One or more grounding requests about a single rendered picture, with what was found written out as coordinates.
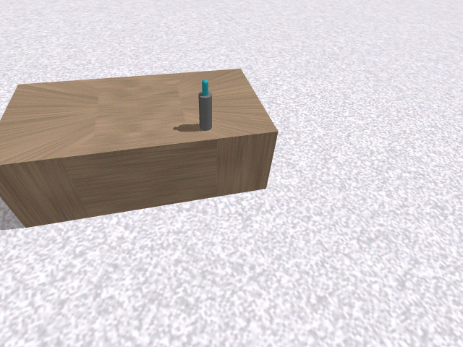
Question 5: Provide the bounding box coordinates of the bottle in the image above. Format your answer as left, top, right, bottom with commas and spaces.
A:
198, 80, 212, 131

